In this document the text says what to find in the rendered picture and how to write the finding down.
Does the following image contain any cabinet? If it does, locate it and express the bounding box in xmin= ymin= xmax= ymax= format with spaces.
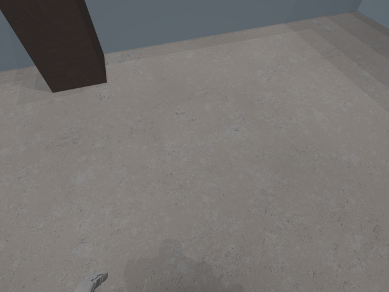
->
xmin=0 ymin=0 xmax=107 ymax=93

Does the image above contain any left robot hand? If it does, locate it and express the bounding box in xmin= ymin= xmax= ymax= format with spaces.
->
xmin=74 ymin=271 xmax=108 ymax=292

